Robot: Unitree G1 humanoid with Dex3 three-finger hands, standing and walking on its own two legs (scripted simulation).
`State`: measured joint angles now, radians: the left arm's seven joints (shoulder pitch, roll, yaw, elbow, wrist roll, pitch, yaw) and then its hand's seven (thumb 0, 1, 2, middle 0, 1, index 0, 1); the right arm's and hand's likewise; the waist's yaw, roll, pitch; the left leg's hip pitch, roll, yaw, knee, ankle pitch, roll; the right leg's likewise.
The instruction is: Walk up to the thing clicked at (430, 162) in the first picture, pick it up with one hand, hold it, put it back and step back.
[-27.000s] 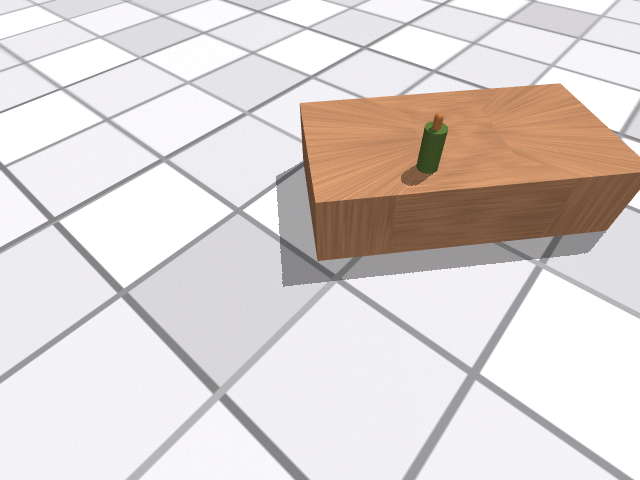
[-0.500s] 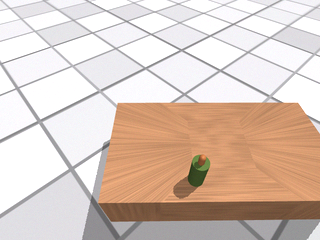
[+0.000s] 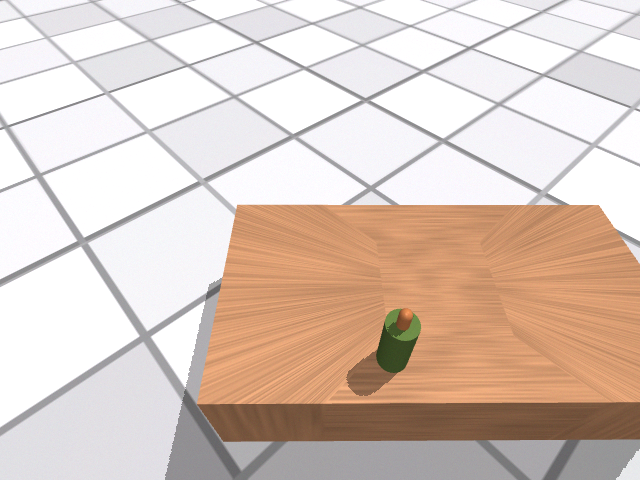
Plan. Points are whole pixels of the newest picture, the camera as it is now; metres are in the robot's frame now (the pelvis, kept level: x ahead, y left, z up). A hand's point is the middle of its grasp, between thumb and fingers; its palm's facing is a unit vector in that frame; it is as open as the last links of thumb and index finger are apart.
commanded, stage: stand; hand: right
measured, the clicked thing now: (398, 336) +0.47 -0.15 -0.34
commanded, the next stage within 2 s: step back in 0.38 s
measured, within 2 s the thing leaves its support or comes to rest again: neither
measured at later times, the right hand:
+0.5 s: hand out of the picture +0.07 -0.26 -0.16, palm faces -0.01 +0.94 -0.35, open 7.4 cm
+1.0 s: hand out of the picture -0.02 -0.26 -0.17, palm faces -0.12 +0.91 -0.41, open 7.4 cm
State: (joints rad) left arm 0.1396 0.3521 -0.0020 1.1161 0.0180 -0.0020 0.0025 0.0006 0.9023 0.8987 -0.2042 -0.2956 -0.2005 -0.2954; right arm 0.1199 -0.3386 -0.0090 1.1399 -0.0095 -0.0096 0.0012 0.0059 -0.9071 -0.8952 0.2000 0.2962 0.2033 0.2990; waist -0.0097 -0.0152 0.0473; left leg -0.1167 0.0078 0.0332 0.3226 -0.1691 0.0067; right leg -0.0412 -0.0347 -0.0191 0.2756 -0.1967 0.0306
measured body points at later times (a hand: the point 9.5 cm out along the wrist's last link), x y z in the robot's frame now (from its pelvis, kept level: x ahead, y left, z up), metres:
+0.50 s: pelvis -0.01 -0.01 -0.01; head +0.03 +0.00 +0.44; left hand +0.07 +0.30 -0.14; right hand +0.07 -0.31 -0.13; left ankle +0.01 +0.11 -0.75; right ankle -0.03 -0.14 -0.75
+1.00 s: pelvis -0.11 +0.01 -0.03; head -0.03 +0.03 +0.41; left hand +0.01 +0.33 -0.16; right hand -0.01 -0.30 -0.14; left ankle -0.12 +0.11 -0.75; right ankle -0.06 -0.13 -0.72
